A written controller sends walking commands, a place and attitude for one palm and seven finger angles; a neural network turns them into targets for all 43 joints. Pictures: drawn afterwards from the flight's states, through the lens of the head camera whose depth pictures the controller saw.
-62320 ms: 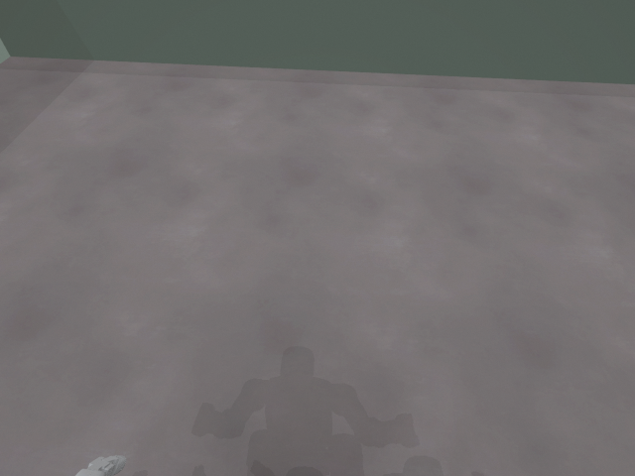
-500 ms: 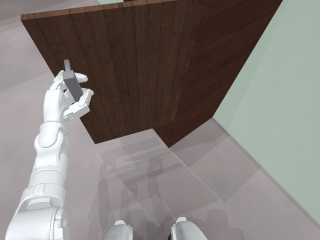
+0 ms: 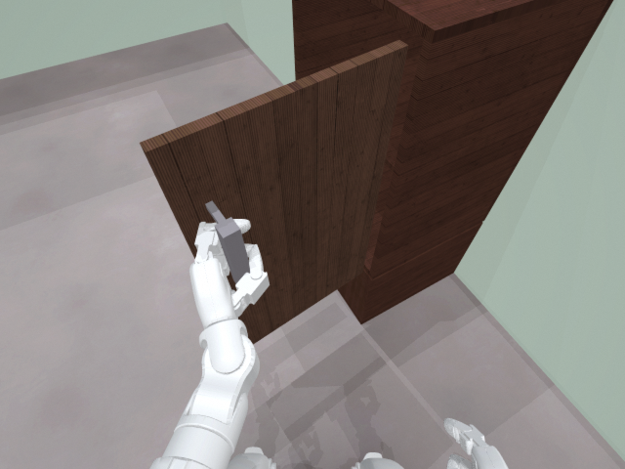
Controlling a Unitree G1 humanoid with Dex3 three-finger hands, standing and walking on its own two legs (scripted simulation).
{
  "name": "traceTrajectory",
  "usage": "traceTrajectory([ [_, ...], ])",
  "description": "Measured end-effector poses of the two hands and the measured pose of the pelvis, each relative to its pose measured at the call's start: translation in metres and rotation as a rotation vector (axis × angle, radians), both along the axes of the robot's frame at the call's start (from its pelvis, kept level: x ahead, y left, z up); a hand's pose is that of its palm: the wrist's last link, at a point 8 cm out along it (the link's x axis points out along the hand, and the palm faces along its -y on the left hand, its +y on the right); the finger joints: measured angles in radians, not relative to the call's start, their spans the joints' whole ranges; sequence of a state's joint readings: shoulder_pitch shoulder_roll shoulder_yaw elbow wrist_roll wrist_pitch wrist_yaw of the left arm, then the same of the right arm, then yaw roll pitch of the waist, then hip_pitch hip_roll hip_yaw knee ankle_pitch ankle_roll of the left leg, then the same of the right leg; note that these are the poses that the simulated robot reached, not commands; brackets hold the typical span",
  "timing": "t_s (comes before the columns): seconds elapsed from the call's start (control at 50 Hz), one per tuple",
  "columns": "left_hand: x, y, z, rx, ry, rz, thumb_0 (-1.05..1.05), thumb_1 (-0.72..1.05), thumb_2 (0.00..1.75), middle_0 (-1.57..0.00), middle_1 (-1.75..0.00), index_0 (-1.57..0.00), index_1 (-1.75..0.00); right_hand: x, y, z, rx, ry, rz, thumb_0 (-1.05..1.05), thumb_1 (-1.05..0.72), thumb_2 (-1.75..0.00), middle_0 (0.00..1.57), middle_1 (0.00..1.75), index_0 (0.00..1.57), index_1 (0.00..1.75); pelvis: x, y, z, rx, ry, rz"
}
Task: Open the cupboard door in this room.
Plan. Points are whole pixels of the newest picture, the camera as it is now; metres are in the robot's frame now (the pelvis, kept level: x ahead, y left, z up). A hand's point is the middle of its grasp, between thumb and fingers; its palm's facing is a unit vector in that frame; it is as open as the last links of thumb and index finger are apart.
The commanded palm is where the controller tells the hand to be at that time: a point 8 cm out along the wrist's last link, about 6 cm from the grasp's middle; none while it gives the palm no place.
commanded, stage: pull the door open along its arc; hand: left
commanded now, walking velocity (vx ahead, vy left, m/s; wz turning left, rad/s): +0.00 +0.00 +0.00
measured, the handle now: (229, 246) +0.39 +0.13 +0.04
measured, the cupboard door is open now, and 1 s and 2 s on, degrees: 96 100 100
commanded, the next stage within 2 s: open thumb and fingers to let go in 0.10 s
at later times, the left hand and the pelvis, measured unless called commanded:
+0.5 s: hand (271, 285) +0.33 +0.06 +0.05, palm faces +0.34 -0.94 +0.00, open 8.2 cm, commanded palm +0.29 +0.10 +0.04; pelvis +0.00 -0.01 +0.00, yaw +1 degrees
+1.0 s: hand (272, 287) +0.33 +0.06 +0.05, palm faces +0.32 -0.95 +0.00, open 15.2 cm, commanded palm +0.29 +0.10 +0.04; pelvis -0.01 +0.00 +0.00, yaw +1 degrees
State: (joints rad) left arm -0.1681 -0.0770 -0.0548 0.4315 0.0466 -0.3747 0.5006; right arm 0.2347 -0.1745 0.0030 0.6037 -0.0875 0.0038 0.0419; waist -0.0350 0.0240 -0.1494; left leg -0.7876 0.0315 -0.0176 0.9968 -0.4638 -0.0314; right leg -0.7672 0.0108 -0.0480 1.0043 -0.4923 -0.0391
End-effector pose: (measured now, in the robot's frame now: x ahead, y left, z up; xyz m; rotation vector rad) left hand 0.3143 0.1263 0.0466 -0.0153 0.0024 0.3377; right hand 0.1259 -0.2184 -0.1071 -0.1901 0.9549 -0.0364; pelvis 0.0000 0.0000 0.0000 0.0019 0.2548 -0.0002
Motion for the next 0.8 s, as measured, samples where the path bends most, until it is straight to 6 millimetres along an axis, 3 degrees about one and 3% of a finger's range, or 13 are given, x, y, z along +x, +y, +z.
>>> traceTrajectory([
  [0.12, -0.018, -0.020, 0.001, -0.013, 0.012, 0.006, 0.02, 0.68, 0.73, -0.30, -1.32, -0.34, -1.33, -0.002, -0.013, 0.001, -0.007, -0.003, 0.001, 0.01, -0.91, -0.90, 0.20, 0.30, 0.20, 0.30, 0.000, -0.007, 0.001, 0.008, -0.010, 0.004],
  [0.38, -0.018, -0.019, 0.001, 0.027, -0.001, 0.015, 0.01, 0.61, 0.75, -0.32, -1.31, -0.32, -1.31, 0.015, -0.021, -0.003, -0.025, -0.029, 0.013, 0.01, -0.91, -0.90, 0.20, 0.30, 0.20, 0.30, 0.001, -0.014, -0.002, 0.013, -0.004, 0.019],
  [0.5, -0.018, -0.019, 0.001, 0.018, 0.004, 0.014, 0.01, 0.36, 0.66, -0.32, -1.29, -0.32, -1.28, 0.019, -0.014, -0.003, -0.008, -0.038, 0.025, 0.01, -0.91, -0.90, 0.20, 0.30, 0.20, 0.30, 0.000, -0.013, -0.002, 0.014, -0.004, 0.021],
  [0.7, -0.019, -0.020, 0.001, 0.022, -0.001, 0.006, 0.00, -0.23, 0.41, -0.30, -1.22, -0.29, -1.22, 0.014, -0.005, -0.004, -0.001, -0.036, 0.027, 0.01, -0.91, -0.90, 0.20, 0.30, 0.20, 0.30, -0.004, -0.008, -0.003, 0.009, -0.007, 0.019],
  [0.8, -0.020, -0.020, 0.002, 0.020, -0.006, -0.001, -0.01, -0.39, 0.34, -0.28, -1.12, -0.27, -1.12, 0.008, -0.003, -0.004, -0.006, -0.033, 0.020, 0.01, -0.91, -0.90, 0.20, 0.30, 0.20, 0.30, -0.007, -0.004, -0.004, 0.005, -0.012, 0.017],
])
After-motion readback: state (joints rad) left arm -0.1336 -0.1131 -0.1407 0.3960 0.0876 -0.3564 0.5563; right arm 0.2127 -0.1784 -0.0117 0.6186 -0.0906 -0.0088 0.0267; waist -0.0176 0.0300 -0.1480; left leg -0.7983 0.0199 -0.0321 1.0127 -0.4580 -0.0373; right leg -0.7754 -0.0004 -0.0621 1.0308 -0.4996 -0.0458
